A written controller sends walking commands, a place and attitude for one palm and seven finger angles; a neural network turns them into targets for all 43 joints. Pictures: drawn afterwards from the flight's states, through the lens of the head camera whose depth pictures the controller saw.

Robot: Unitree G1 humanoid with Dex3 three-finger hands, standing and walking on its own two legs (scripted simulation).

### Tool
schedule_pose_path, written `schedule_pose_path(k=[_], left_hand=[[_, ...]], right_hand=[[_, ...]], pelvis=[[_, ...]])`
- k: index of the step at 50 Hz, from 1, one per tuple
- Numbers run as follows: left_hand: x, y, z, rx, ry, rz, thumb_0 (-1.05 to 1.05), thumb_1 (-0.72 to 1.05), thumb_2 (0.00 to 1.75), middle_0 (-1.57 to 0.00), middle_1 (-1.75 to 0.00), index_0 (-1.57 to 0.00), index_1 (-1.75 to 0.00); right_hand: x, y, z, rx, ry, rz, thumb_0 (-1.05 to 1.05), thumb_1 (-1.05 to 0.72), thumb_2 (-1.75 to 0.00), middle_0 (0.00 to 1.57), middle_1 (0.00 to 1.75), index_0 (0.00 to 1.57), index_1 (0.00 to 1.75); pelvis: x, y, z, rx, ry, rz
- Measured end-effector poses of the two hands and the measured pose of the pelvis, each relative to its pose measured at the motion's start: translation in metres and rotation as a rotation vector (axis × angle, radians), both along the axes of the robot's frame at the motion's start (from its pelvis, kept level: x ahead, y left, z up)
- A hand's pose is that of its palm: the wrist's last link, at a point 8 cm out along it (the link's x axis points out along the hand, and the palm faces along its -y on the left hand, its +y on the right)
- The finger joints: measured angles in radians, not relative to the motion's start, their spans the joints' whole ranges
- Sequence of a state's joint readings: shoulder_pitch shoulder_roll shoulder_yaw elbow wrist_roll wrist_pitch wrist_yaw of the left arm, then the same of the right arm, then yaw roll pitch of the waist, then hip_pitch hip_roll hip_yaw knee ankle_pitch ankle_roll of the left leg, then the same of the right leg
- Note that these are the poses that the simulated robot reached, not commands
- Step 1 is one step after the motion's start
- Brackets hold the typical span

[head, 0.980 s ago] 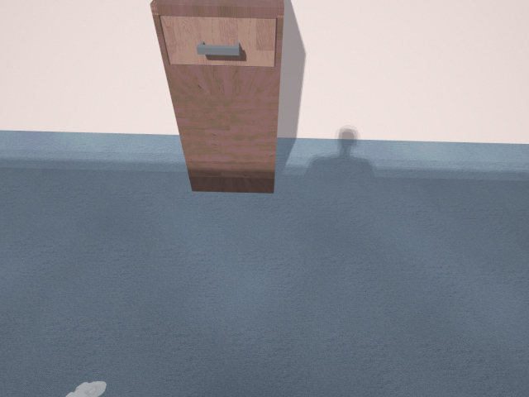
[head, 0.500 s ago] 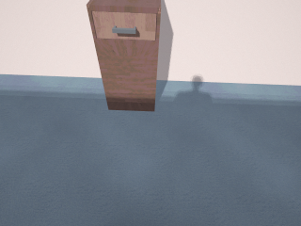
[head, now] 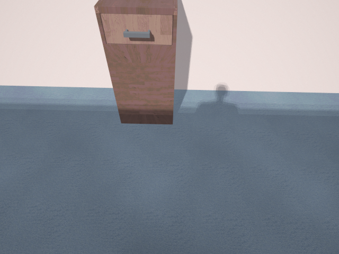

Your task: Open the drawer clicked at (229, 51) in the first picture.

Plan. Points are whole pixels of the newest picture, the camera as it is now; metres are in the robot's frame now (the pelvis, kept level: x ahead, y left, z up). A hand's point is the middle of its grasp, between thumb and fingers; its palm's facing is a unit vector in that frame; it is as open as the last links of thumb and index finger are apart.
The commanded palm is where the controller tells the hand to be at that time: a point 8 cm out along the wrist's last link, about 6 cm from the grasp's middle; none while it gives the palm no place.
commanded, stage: look at it before walking up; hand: left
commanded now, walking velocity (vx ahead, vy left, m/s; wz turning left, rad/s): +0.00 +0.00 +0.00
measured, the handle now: (137, 32) +1.17 +0.25 -0.01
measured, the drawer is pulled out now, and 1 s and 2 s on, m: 0.00 0.00 0.00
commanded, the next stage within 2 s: walk to a spot facing it in 0.56 s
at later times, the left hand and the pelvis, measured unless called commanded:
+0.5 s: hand out of the picture +0.08 +0.24 -0.16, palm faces -0.03 -0.94 -0.33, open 7.4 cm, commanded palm none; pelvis +0.01 +0.00 +0.00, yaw +0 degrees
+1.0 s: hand out of the picture +0.03 +0.21 -0.20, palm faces +0.03 -0.99 -0.17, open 7.4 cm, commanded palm none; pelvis +0.06 +0.02 -0.02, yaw +0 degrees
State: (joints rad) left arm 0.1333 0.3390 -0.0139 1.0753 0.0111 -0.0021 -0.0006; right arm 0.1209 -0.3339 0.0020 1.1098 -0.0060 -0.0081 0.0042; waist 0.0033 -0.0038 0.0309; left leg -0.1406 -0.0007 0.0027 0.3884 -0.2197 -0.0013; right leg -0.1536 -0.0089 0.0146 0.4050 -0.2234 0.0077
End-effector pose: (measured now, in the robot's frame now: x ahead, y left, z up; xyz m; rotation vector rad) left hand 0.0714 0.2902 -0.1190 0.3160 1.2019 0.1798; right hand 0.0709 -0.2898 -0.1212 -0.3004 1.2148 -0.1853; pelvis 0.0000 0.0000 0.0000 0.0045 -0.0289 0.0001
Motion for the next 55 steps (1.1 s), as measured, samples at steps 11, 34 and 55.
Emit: schedule_pose_path(k=[11, 34, 55], left_hand=[[0.002, -0.003, -0.001, -0.006, -0.002, -0.002, 0.00, 0.91, 0.90, -0.21, -0.30, -0.20, -0.30], [0.003, -0.001, 0.001, 0.004, 0.003, 0.007, 0.00, 0.91, 0.90, -0.21, -0.30, -0.20, -0.30], [-0.008, -0.039, -0.042, -0.193, 0.257, 0.090, 0.01, 0.91, 0.90, -0.20, -0.29, -0.20, -0.30]], right_hand=[[0.004, -0.002, 0.002, -0.004, -0.007, 0.002, 0.00, -0.91, -0.90, 0.20, 0.30, 0.20, 0.30], [0.013, -0.003, 0.004, -0.006, -0.017, 0.004, 0.00, -0.91, -0.90, 0.20, 0.30, 0.20, 0.30], [-0.061, 0.099, -0.017, 0.125, 0.269, -0.169, 0.00, -0.91, -0.90, 0.20, 0.30, 0.20, 0.30]], pelvis=[[0.001, -0.001, 0.001, 0.000, 0.002, -0.001], [0.006, -0.002, 0.002, -0.001, -0.003, -0.002], [0.092, 0.024, -0.009, -0.016, 0.023, -0.003]])
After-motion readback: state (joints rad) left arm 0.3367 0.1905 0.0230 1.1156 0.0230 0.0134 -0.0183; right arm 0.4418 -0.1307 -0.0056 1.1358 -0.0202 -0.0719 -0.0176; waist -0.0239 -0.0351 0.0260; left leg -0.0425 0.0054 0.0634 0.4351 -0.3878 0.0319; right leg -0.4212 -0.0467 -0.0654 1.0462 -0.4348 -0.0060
